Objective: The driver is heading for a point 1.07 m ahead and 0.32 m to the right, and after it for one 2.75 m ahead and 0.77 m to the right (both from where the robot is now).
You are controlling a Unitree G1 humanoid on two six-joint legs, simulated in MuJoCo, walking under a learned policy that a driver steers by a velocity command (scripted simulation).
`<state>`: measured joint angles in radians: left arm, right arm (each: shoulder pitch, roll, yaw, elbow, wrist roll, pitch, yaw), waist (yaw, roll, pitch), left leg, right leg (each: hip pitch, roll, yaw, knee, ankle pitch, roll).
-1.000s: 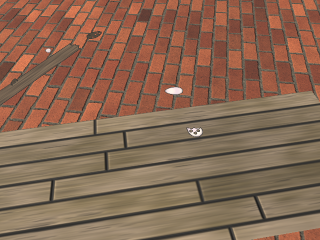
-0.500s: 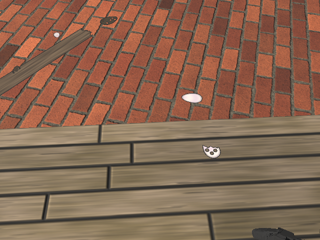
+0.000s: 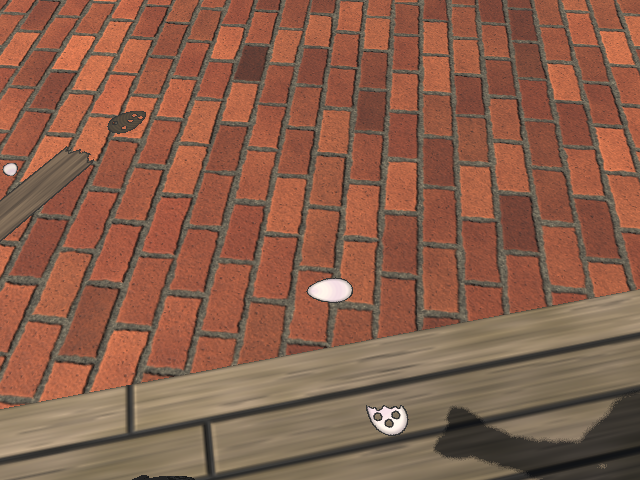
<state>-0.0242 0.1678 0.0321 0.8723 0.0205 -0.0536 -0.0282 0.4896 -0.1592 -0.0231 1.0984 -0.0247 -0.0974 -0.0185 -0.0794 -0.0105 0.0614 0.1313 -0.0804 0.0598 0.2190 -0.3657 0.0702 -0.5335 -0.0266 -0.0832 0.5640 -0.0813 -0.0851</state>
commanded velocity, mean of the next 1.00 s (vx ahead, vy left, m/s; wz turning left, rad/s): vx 0.50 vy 0.00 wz -0.45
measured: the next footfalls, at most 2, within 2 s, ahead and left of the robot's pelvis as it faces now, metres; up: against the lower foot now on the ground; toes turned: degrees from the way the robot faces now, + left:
right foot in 0.04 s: +0.19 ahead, -0.09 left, +0.00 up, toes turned -4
left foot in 0.56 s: +0.50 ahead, +0.07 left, +0.00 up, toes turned -14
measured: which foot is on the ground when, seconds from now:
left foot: down 0.00-0.06, up 0.08-0.54, down 0.56-1.00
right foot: up 0.00-0.02, down 0.04-0.56, up 0.58-1.00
